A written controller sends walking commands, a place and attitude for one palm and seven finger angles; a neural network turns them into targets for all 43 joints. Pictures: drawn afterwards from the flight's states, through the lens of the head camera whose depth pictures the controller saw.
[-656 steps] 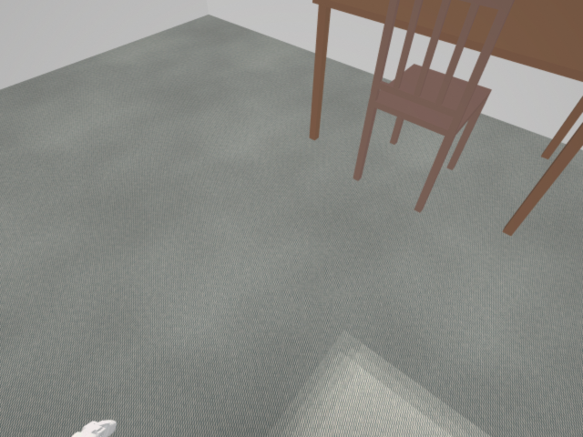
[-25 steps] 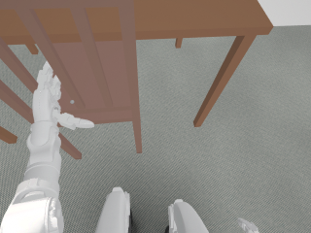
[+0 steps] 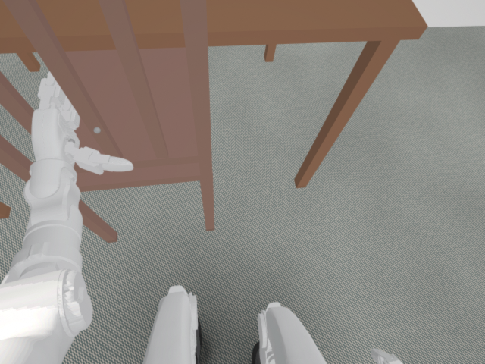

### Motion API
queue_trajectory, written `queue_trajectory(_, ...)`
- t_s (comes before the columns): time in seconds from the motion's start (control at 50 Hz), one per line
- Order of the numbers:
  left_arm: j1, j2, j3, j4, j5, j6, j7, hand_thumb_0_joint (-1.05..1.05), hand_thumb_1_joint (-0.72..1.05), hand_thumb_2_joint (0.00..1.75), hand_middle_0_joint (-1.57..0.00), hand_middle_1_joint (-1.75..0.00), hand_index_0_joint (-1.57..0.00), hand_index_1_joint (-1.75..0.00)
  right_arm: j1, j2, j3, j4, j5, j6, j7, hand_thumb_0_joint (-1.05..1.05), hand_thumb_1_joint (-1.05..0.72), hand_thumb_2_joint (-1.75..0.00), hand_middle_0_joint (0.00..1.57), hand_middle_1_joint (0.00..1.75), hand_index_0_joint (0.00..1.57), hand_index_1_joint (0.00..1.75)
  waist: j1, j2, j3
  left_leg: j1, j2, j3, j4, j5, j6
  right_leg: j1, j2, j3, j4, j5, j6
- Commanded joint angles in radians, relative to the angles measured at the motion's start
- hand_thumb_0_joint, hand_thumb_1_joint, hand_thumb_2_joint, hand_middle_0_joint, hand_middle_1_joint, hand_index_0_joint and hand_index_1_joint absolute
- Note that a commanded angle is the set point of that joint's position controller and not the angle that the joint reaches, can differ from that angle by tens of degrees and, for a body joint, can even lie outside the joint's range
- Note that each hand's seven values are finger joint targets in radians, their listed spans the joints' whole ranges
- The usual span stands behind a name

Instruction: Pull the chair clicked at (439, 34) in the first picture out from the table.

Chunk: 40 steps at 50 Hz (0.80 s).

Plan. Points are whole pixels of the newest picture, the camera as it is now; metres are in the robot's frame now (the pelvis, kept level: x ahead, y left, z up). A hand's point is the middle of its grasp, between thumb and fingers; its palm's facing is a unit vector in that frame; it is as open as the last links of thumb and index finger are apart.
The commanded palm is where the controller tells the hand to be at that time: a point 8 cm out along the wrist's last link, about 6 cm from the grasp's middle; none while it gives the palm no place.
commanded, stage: push the fingers through the gap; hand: left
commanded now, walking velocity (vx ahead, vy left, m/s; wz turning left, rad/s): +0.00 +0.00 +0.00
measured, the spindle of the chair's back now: (81, 101) +0.50 +0.24 +0.08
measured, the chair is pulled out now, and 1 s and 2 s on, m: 0.00 0.00 0.03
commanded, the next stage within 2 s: hook a spindle and tug to test in 0.28 s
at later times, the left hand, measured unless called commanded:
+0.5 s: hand (94, 134) +0.46 +0.23 +0.04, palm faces +0.15 -0.99 -0.02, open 16.8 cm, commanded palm +0.44 +0.26 +0.05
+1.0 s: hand (101, 132) +0.47 +0.22 +0.04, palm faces +0.14 -0.99 -0.03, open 10.5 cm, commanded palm +0.44 +0.25 +0.05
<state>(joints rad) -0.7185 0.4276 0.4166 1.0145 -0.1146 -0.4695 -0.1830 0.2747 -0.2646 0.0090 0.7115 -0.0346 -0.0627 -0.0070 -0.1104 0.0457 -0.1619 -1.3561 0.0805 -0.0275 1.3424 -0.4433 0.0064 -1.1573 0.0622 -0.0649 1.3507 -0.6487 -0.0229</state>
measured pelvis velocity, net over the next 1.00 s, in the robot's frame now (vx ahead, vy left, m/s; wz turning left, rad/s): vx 0.00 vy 0.00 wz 0.00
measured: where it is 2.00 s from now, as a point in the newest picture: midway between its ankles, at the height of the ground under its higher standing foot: outside the picture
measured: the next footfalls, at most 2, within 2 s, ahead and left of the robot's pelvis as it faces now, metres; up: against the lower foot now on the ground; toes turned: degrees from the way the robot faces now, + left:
none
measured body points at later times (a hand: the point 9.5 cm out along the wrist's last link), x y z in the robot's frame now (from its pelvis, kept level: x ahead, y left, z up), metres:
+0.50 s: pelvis +0.00 +0.00 +0.01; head +0.14 +0.03 +0.43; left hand +0.45 +0.28 +0.05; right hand +0.07 -0.26 -0.11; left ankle +0.09 +0.12 -0.60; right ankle -0.01 -0.11 -0.60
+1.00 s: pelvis +0.00 +0.00 +0.00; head +0.14 +0.02 +0.43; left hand +0.45 +0.27 +0.05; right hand +0.06 -0.27 -0.12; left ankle +0.09 +0.12 -0.60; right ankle -0.01 -0.11 -0.60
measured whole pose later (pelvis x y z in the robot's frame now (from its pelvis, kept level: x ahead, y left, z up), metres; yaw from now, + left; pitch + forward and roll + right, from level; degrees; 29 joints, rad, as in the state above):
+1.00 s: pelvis +0.00 +0.00 +0.00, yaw +0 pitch +26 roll -4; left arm -0.70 0.41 0.41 1.00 -0.11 -0.48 -0.17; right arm 0.28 -0.25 0.01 0.71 -0.03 -0.04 0.00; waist -0.11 0.04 -0.16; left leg -1.34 0.08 -0.03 1.34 -0.44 0.00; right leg -1.15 0.07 -0.06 1.34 -0.65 -0.02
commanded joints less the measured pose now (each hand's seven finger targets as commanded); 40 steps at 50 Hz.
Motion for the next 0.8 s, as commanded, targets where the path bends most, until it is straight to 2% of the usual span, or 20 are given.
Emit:
queue_trajectory(0.0,-0.336,0.231,0.030,-0.210,-0.008,-0.066,0.005,0.00,-0.50,0.30,-0.06,-0.08,-0.06,-0.08,0.133,-0.176,-0.065,-0.064,0.006,-0.011,-0.006,0.00,-0.90,-0.90,0.20,0.30,0.20,0.30,-0.003,0.087,-0.498,0.621,-0.036,-0.059,-0.124,0.225,0.015,0.003,0.014,0.036,-0.229,0.310,0.002)
queue_trajectory(0.02,-0.333,0.249,0.047,-0.219,-0.009,-0.068,0.007,0.00,-0.50,0.30,-0.06,-0.08,-0.06,-0.08,0.134,-0.177,-0.067,-0.063,0.005,-0.010,-0.008,0.00,-0.90,-0.90,0.20,0.30,0.20,0.30,-0.002,0.064,-0.502,0.610,-0.037,-0.055,-0.121,0.230,0.018,0.026,0.015,0.040,-0.232,0.323,0.004)
queue_trajectory(0.04,-0.321,0.260,0.054,-0.227,-0.008,-0.069,0.007,0.00,-0.50,0.30,-0.06,-0.08,-0.06,-0.08,0.133,-0.176,-0.066,-0.067,0.006,-0.008,-0.007,0.00,-0.90,-0.90,0.20,0.30,0.20,0.30,0.005,0.080,-0.510,0.601,-0.038,-0.050,-0.121,0.226,0.016,0.033,0.015,0.044,-0.231,0.320,0.004)
queue_trajectory(0.1,-0.367,0.223,0.016,-0.232,-0.003,-0.077,0.011,0.00,-0.50,0.30,-0.06,-0.08,-0.06,-0.08,0.134,-0.172,-0.064,-0.057,0.007,-0.008,-0.006,0.00,-0.90,-0.90,0.20,0.30,0.20,0.30,-0.014,0.097,-0.477,0.623,-0.034,-0.064,-0.133,0.202,0.014,-0.012,0.017,0.035,-0.235,0.286,0.003)
queue_trajectory(0.16,-0.378,0.238,0.026,-0.225,-0.003,-0.084,0.013,0.00,-0.50,0.30,-0.06,-0.08,-0.06,-0.08,0.140,-0.177,-0.066,-0.049,0.004,-0.009,-0.009,0.00,-0.90,-0.90,0.20,0.30,0.20,0.30,-0.019,0.093,-0.481,0.625,-0.034,-0.066,-0.130,0.200,0.016,-0.015,0.018,0.037,-0.235,0.282,0.001)
queue_trajectory(0.22,-0.363,0.236,0.025,-0.225,-0.001,-0.086,0.012,0.00,-0.50,0.30,-0.06,-0.08,-0.06,-0.08,0.138,-0.176,-0.067,-0.050,0.004,-0.007,-0.010,0.00,-0.90,-0.90,0.20,0.30,0.20,0.30,-0.013,0.098,-0.490,0.643,-0.033,-0.066,-0.135,0.217,0.013,-0.008,0.016,0.034,-0.237,0.297,0.000)
queue_trajectory(0.24,-0.346,0.220,0.013,-0.232,-0.002,-0.085,0.009,0.00,-0.50,0.30,-0.06,-0.08,-0.06,-0.08,0.135,-0.171,-0.066,-0.055,0.005,-0.006,-0.008,0.00,-0.90,-0.90,0.20,0.30,0.20,0.30,-0.005,0.124,-0.499,0.652,-0.035,-0.062,-0.136,0.226,0.011,-0.001,0.016,0.034,-0.238,0.302,-0.001)
queue_trajectory(0.26,-0.343,0.213,0.012,-0.216,-0.003,-0.083,0.009,0.00,-0.50,0.30,-0.06,-0.08,-0.06,-0.08,0.139,-0.174,-0.067,-0.052,0.004,-0.007,-0.007,0.00,-0.90,-0.90,0.20,0.30,0.20,0.30,-0.013,0.112,-0.498,0.656,-0.035,-0.067,-0.132,0.231,0.014,-0.015,0.017,0.032,-0.233,0.304,-0.002)
queue_trajectory(0.3,-0.323,0.235,0.030,-0.218,-0.003,-0.080,0.011,0.00,-0.50,0.30,-0.06,-0.08,-0.06,-0.08,0.136,-0.176,-0.066,-0.056,0.004,-0.001,-0.007,0.00,-0.90,-0.90,0.20,0.30,0.20,0.30,-0.001,0.108,-0.491,0.651,-0.034,-0.068,-0.140,0.234,0.010,-0.003,0.017,0.029,-0.234,0.306,-0.002)
queue_trajectory(0.36,-0.341,0.214,0.015,-0.214,-0.007,-0.078,0.010,0.00,-0.50,0.30,-0.06,-0.08,-0.06,-0.08,0.137,-0.173,-0.065,-0.054,0.005,-0.002,-0.006,0.00,-0.90,-0.90,0.20,0.30,0.20,0.30,-0.015,0.098,-0.476,0.643,-0.035,-0.066,-0.137,0.227,0.014,-0.009,0.017,0.029,-0.236,0.306,0.000)
queue_trajectory(0.38,-0.333,0.228,0.028,-0.217,-0.006,-0.081,0.012,0.00,-0.50,0.30,-0.08,-0.13,-0.08,-0.13,0.134,-0.174,-0.065,-0.055,0.004,0.000,-0.006,0.00,-0.90,-0.90,0.20,0.30,0.20,0.30,-0.006,0.102,-0.481,0.647,-0.034,-0.067,-0.140,0.228,0.011,-0.007,0.016,0.027,-0.236,0.304,-0.001)
queue_trajectory(0.44,-0.346,0.210,0.007,-0.236,-0.004,-0.088,0.016,0.00,-0.50,0.30,-0.13,-0.30,-0.13,-0.30,0.125,-0.171,-0.067,-0.058,0.005,0.002,-0.006,0.00,-0.90,-0.90,0.20,0.30,0.20,0.30,-0.015,0.096,-0.479,0.650,-0.034,-0.067,-0.141,0.209,0.012,-0.008,0.016,0.032,-0.244,0.291,0.001)
queue_trajectory(0.48,-0.350,0.184,-0.013,-0.252,-0.003,-0.095,0.016,0.00,-0.50,0.30,-0.17,-0.41,-0.17,-0.41,0.124,-0.170,-0.068,-0.058,0.005,-0.002,-0.005,0.00,-0.90,-0.90,0.20,0.30,0.20,0.30,-0.011,0.133,-0.491,0.689,-0.034,-0.073,-0.148,0.221,0.006,-0.032,0.016,0.024,-0.240,0.288,-0.003)
queue_trajectory(0.54,-0.321,0.188,-0.005,-0.215,-0.005,-0.085,0.022,0.00,-0.50,0.30,-0.22,-0.57,-0.22,-0.57,0.124,-0.173,-0.068,-0.056,0.005,0.001,-0.004,0.00,-0.90,-0.90,0.20,0.30,0.20,0.30,-0.013,0.085,-0.465,0.655,-0.036,-0.070,-0.148,0.206,0.009,-0.010,0.016,0.026,-0.248,0.287,-0.001)
queue_trajectory(0.58,-0.365,0.176,-0.022,-0.217,-0.001,-0.087,0.024,0.00,-0.50,0.30,-0.25,-0.68,-0.25,-0.68,0.122,-0.170,-0.065,-0.053,0.006,0.000,-0.005,0.00,-0.90,-0.90,0.20,0.30,0.20,0.30,-0.020,0.113,-0.455,0.658,-0.036,-0.072,-0.150,0.195,0.009,-0.036,0.014,0.026,-0.245,0.273,-0.001)
queue_trajectory(0.6,-0.359,0.192,-0.006,-0.212,0.000,-0.088,0.028,0.00,-0.50,0.30,-0.27,-0.74,-0.27,-0.74,0.125,-0.172,-0.066,-0.054,0.004,0.000,-0.005,0.00,-0.90,-0.90,0.20,0.30,0.20,0.30,-0.013,0.096,-0.465,0.660,-0.035,-0.076,-0.152,0.193,0.008,-0.028,0.015,0.024,-0.243,0.269,-0.002)
queue_trajectory(0.66,-0.380,0.197,-0.005,-0.200,0.002,-0.094,0.034,0.00,-0.50,0.30,-0.32,-0.90,-0.32,-0.90,0.125,-0.171,-0.064,-0.054,0.002,-0.001,-0.006,0.00,-0.90,-0.90,0.20,0.30,0.20,0.30,-0.023,0.089,-0.458,0.632,-0.039,-0.067,-0.140,0.182,0.014,-0.025,0.015,0.034,-0.244,0.266,0.000)
queue_trajectory(0.72,-0.372,0.223,0.014,-0.194,0.007,-0.099,0.034,0.00,-0.33,0.37,-0.38,-1.07,-0.38,-1.07,0.120,-0.168,-0.061,-0.059,0.002,0.001,-0.006,0.00,-0.90,-0.90,0.20,0.30,0.20,0.30,-0.014,0.085,-0.463,0.599,-0.040,-0.055,-0.130,0.184,0.015,0.005,0.015,0.043,-0.242,0.280,0.002)
queue_trajectory(0.76,-0.378,0.203,0.001,-0.206,0.002,-0.101,0.029,0.00,-0.22,0.42,-0.41,-1.18,-0.41,-1.18,0.123,-0.165,-0.062,-0.062,0.001,-0.001,-0.004,0.00,-0.90,-0.90,0.20,0.30,0.20,0.30,-0.019,0.102,-0.485,0.614,-0.042,-0.052,-0.123,0.203,0.018,0.007,0.015,0.047,-0.238,0.301,0.002)
queue_trajectory(0.78,-0.355,0.230,0.027,-0.202,0.002,-0.099,0.028,0.00,-0.16,0.44,-0.43,-1.23,-0.43,-1.23,0.123,-0.167,-0.062,-0.061,0.001,0.000,-0.004,0.00,-0.90,-0.90,0.20,0.30,0.20,0.30,-0.005,0.090,-0.499,0.607,-0.041,-0.052,-0.122,0.211,0.015,0.026,0.015,0.045,-0.235,0.310,0.002)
